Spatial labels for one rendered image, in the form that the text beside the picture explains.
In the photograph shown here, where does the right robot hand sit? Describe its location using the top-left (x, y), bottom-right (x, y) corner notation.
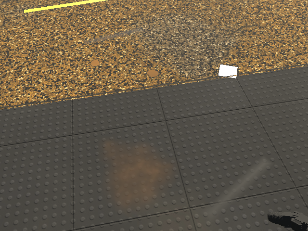
top-left (268, 211), bottom-right (308, 231)

